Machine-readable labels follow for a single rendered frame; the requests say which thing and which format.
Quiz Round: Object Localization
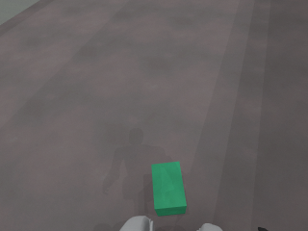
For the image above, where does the left robot thigh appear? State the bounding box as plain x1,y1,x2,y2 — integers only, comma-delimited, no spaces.
119,216,155,231

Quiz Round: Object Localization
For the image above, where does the carton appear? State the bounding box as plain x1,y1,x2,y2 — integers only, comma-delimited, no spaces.
151,161,187,217

